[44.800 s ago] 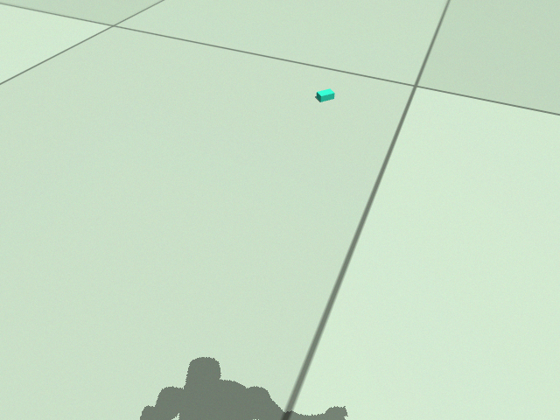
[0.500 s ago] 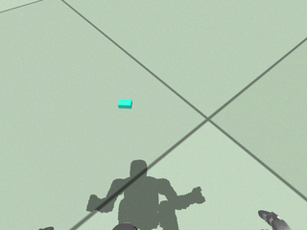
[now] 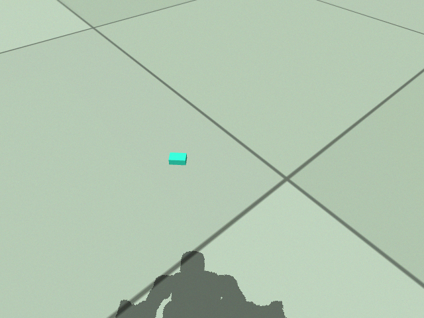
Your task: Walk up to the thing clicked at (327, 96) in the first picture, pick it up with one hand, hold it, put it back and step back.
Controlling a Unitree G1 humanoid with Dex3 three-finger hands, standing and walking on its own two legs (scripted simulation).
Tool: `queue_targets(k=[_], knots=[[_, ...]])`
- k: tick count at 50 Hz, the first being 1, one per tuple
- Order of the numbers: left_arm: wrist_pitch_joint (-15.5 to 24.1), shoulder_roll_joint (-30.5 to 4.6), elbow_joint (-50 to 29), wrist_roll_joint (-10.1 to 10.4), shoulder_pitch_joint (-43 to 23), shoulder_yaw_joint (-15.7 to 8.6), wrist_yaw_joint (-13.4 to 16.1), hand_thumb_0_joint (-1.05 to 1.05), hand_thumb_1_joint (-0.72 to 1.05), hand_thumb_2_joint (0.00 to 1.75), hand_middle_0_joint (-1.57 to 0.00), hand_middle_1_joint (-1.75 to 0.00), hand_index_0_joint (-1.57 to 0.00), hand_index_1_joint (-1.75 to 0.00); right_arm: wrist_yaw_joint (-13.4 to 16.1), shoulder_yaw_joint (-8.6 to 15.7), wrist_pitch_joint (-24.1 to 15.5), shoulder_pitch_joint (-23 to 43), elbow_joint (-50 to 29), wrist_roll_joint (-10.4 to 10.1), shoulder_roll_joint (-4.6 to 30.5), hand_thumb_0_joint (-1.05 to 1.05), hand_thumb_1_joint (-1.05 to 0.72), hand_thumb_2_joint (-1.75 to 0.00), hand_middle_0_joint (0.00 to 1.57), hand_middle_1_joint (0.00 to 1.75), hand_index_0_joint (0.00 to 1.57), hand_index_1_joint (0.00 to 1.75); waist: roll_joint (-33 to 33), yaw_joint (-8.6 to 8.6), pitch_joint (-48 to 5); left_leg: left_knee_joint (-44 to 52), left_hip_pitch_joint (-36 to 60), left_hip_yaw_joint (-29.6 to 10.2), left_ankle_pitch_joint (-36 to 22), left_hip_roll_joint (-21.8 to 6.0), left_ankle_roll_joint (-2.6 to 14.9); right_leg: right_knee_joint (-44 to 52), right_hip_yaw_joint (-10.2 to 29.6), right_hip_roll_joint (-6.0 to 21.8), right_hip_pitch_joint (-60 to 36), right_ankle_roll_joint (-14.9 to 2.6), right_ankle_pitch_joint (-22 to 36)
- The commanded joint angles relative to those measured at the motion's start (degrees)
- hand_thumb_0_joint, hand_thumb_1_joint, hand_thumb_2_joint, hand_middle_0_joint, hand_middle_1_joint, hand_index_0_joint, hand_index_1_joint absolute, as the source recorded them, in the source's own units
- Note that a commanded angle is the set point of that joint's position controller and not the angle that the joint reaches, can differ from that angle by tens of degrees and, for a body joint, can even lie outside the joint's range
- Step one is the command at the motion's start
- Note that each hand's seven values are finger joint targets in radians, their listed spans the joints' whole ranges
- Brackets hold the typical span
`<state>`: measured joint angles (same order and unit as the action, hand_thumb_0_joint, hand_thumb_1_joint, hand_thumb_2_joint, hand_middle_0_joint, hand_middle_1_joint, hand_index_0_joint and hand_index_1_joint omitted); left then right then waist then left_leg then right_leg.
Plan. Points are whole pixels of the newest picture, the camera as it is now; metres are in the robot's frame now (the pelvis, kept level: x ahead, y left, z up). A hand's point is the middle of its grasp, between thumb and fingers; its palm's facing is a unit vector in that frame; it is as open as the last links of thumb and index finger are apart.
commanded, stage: step back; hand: left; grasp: from above
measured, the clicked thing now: (177, 158) +1.14 +0.22 -0.75
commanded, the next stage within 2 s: stand in 0.54 s
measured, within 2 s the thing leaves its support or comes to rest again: neither
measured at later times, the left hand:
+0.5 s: hand out of the picture +0.14 +0.26 -0.15, palm faces +0.03 -0.92 -0.39, open 7.4 cm
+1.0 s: hand out of the picture +0.17 +0.23 -0.14, palm faces -0.02 -0.94 -0.34, open 7.4 cm
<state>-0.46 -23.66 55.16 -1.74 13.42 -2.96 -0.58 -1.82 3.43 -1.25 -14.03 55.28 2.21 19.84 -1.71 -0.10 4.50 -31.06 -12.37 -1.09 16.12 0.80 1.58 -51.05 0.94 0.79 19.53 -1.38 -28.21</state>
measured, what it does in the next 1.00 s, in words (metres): steps on the spot: right foot, then left foot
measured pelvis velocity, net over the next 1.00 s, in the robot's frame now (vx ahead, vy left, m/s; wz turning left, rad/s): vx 0.07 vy -0.01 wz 0.01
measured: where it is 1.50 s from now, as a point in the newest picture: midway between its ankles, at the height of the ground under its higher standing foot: outside the picture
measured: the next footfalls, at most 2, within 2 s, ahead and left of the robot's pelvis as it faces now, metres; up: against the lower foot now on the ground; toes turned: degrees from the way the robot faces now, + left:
right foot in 0.16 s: +0.10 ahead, -0.14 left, +0.00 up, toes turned +0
left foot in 0.46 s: +0.11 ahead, +0.12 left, +0.00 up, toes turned +0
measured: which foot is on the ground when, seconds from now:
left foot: down 0.00-0.18, up 0.20-0.44, down 0.46-1.00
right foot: up 0.00-0.14, down 0.16-1.00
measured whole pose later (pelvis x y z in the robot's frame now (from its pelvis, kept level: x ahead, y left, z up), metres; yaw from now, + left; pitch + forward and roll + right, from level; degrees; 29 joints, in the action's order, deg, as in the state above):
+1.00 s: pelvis +0.07 -0.01 +0.01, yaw +1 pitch -3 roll +0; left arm 1.0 -19.8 63.8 -0.4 3.3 0.5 0.0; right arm -0.5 0.6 -0.7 -1.7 62.6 -0.1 19.8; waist -0.2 0.0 4.0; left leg -20.9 -6.5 -0.9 11.7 -1.4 -1.4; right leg -20.5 -0.2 1.2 5.6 1.1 -12.2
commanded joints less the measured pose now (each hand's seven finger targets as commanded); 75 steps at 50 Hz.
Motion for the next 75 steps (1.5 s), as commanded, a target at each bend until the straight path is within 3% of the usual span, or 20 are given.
queue_targets(k=[1,5,8,10,11,12,15,20,23,24,25,26,27,30,31,36,40,50,57,75], knots=[[2.5,-10.3,-4.6,0.3,-2.2,-3.3,-0.6,0.0,0.9,0.9,-0.2,-0.3,-0.2,-0.3,1.5,4.1,-1.9,1.8,-4.3,0.2,16.4,0.0,-0.9,-0.9,0.2,0.3,0.2,0.3,10.8,-0.51,0.5,16.4,1.1,-16.7,14.1,-12.6,8.82,2.5,0.6,2.2,8.3,0.06,2.3],[2.8,-9.2,-3.6,0.4,-1.0,-3.4,-0.5,0.0,0.9,0.9,-0.2,-0.3,-0.2,-0.3,1.4,3.8,-1.0,4.1,-5.5,0.1,16.2,0.0,-0.9,-0.9,0.2,0.3,0.2,0.3,14.2,0.06,-0.5,13.6,-5.6,-12.4,11.6,-11.9,8.21,12.8,-1.8,0.6,-2.4,0.67,5.6],[3.7,-9.2,-0.1,0.3,4.8,-3.9,0.9,0.0,0.9,0.9,-0.2,-0.3,-0.2,-0.3,1.5,1.7,0.4,6.4,-6.2,-0.7,10.9,0.0,-0.9,-0.9,0.2,0.3,0.2,0.3,5.7,4.45,-4.2,-2.0,-13.8,-4.9,7.6,-6.4,3.14,26.8,-1.5,-0.8,-19.0,0.78,15.4],[4.3,-16.5,-2.2,-0.9,2.1,-5.3,1.8,0.0,0.9,0.9,-0.2,-0.3,-0.2,-0.3,2.1,0.5,0.8,3.6,-6.7,-0.9,7.6,0.0,-0.9,-0.9,0.2,0.3,0.2,0.3,-7.8,3.2,-2.6,-19.2,-21.2,-4.3,15.9,2.4,-1.51,38.8,28.7,18.4,-13.6,-5.78,-3.6],[4.0,-17.3,-3.4,-0.6,-2.9,-5.2,1.6,0.0,0.9,0.9,-0.2,-0.3,-0.2,-0.3,2.5,2.0,1.3,1.9,-4.5,-0.7,12.0,0.0,-0.9,-0.9,0.2,0.3,0.2,0.3,-3.9,2.38,-0.1,-21.5,-14.7,-6.6,16.1,-0.5,-1.44,39.9,31.0,21.8,-3.3,-10.12,-13.4],[4.0,-16.8,-4.3,-0.5,-6.4,-5.0,1.5,0.0,0.9,0.9,-0.2,-0.3,-0.2,-0.3,2.5,2.6,1.2,-0.1,-3.3,-0.7,13.6,0.0,-0.9,-0.9,0.2,0.3,0.2,0.3,-4.9,0.72,2.0,-21.9,-13.2,-6.3,15.5,-2.0,-1.44,38.5,29.3,21.1,-0.3,-11.81,-12.5],[4.3,-13.6,-4.0,-0.1,-6.8,-4.3,1.5,0.0,0.9,0.9,-0.2,-0.3,-0.2,-0.3,2.1,2.2,1.0,-0.8,-1.1,-1.2,12.9,0.0,-0.9,-0.9,0.2,0.3,0.2,0.3,-4.4,0.82,-1.4,-19.9,-11.0,-6.5,11.0,-1.5,-1.11,34.3,17.3,15.2,-4.3,-8.38,3.2],[4.0,-13.1,-3.0,0.4,-8.0,-3.8,1.5,0.0,0.9,0.9,-0.2,-0.3,-0.2,-0.3,2.0,1.7,0.4,-0.2,-0.5,-0.6,11.5,0.0,-0.9,-0.9,0.2,0.3,0.2,0.3,-8.1,0.8,-3.6,-6.3,-5.1,-0.1,7.8,-1.9,-1.68,27.7,9.3,14.0,-5.7,-7.62,24.1],[3.1,-10.2,-3.1,1.2,-7.2,-2.2,1.6,0.0,0.9,0.9,-0.2,-0.3,-0.2,-0.3,2.5,2.5,-0.7,-1.4,1.0,-0.2,12.0,0.0,-0.9,-0.9,0.2,0.3,0.2,0.3,-3.6,-0.71,-6.3,7.3,4.7,-1.9,-12.3,-2.4,-0.13,16.2,3.7,9.7,-4.6,-2.93,37.7],[3.1,-8.6,-3.7,1.7,-7.1,-1.8,1.8,0.0,0.9,0.9,-0.2,-0.3,-0.2,-0.3,2.8,3.1,-1.0,-1.0,0.6,0.0,14.7,0.0,-0.9,-0.9,0.2,0.3,0.2,0.3,3.8,-0.16,-8.6,7.3,6.3,-10.3,-23.0,-9.3,2.42,10.1,0.2,5.7,-3.4,-0.33,33.9],[2.8,-7.3,-3.5,2.3,-6.8,-1.2,1.9,0.0,0.9,0.9,-0.2,-0.3,-0.2,-0.3,2.8,2.9,-1.1,3.3,-0.6,-0.3,16.0,0.0,-0.9,-0.9,0.2,0.3,0.2,0.3,5.9,1.65,-8.6,7.7,6.4,-16.1,-23.8,-14.3,5.89,10.4,-2.3,1.3,-0.6,1.22,21.5],[2.6,-8.8,-2.3,2.4,-7.6,-1.6,2.0,0.0,0.9,0.9,-0.2,-0.3,-0.2,-0.3,2.5,2.8,-0.9,5.8,-0.8,-0.9,17.5,0.0,-0.9,-0.9,0.2,0.3,0.2,0.3,7.2,1.25,-8.1,6.0,1.1,-15.5,-22.0,-15.8,9.25,13.1,-1.8,0.9,-5.6,0.81,11.0],[2.2,-7.0,-0.3,2.8,-6.6,-0.7,1.8,0.0,0.9,0.9,-0.2,-0.3,-0.2,-0.3,2.3,1.7,-1.5,8.2,-0.1,-1.1,15.8,0.0,-0.9,-0.9,0.2,0.3,0.2,0.3,4.9,3.03,-6.2,8.4,-1.1,-17.1,-19.2,-15.4,7.72,18.4,1.6,2.4,-7.6,0.99,11.5],[2.7,-8.7,1.4,1.9,-7.0,-0.6,1.0,0.0,0.9,0.9,-0.2,-0.3,-0.2,-0.3,2.4,0.8,-1.5,8.3,0.8,-1.9,13.1,0.0,-0.9,-0.9,0.2,0.3,0.2,0.3,5.2,1.21,-8.5,5.9,2.8,-7.0,-20.6,-8.7,0.91,23.2,3.4,5.7,-12.4,-0.61,28.5],[3.0,-9.1,1.5,1.8,-6.9,-0.5,1.3,0.0,0.9,0.9,-0.2,-0.3,-0.2,-0.3,2.6,0.9,-1.7,7.5,1.1,-1.9,13.5,0.0,-0.9,-0.9,0.2,0.3,0.2,0.3,5.6,0.94,-10.1,4.4,4.4,-6.0,-27.8,-8.3,0.44,22.9,3.4,6.6,-14.8,-0.63,36.9],[2.7,-8.9,3.2,2.1,-9.3,0.3,1.6,0.0,0.9,0.9,-0.2,-0.3,-0.2,-0.3,3.1,0.4,-1.6,8.7,3.1,-2.2,13.1,0.0,-0.9,-0.9,0.2,0.3,0.2,0.3,4.7,0.15,-12.2,5.3,9.6,-4.3,-37.5,-8.7,0.26,24.1,2.3,5.9,-15.8,-0.37,41.9],[2.6,-9.0,4.7,1.8,-10.0,0.5,1.6,0.0,0.9,0.9,-0.2,-0.3,-0.2,-0.3,3.0,-0.1,-0.9,11.1,3.5,-2.5,12.2,0.0,-0.9,-0.9,0.2,0.3,0.2,0.3,2.0,0.07,-10.3,7.4,9.2,-3.6,-31.0,-8.3,0.12,27.7,2.6,6.3,-16.3,0.12,41.3],[2.7,-8.9,6.5,1.3,-12.1,0.5,1.1,0.0,0.9,0.9,-0.2,-0.3,-0.2,-0.3,2.0,-0.6,-0.4,14.4,5.1,-2.0,11.4,0.0,-0.9,-0.9,0.2,0.3,0.2,0.3,1.8,-0.08,-5.1,14.2,7.3,-3.7,-12.4,-7.5,-1.11,35.4,3.7,6.3,-12.9,0.65,23.6],[3.2,-9.0,7.1,1.4,-12.2,0.5,1.0,0.0,0.9,0.9,-0.2,-0.3,-0.2,-0.3,1.7,-0.7,-0.7,13.9,6.1,-1.9,11.6,0.0,-0.9,-0.9,0.2,0.3,0.2,0.3,0.8,-0.13,-6.8,14.8,7.3,-4.0,-13.3,-7.8,-1.19,36.0,3.8,6.7,-14.6,0.81,25.9],[2.5,-9.4,7.5,1.3,-9.4,0.6,0.8,0.0,0.9,0.9,-0.2,-0.3,-0.2,-0.3,1.8,-0.9,-0.4,10.7,7.3,-1.6,11.9,0.0,-0.9,-0.9,0.2,0.3,0.2,0.3,1.4,0.17,-4.2,16.2,4.4,-4.7,-6.3,-7.7,-0.87,36.5,4.1,6.2,-11.7,0.47,15.9]])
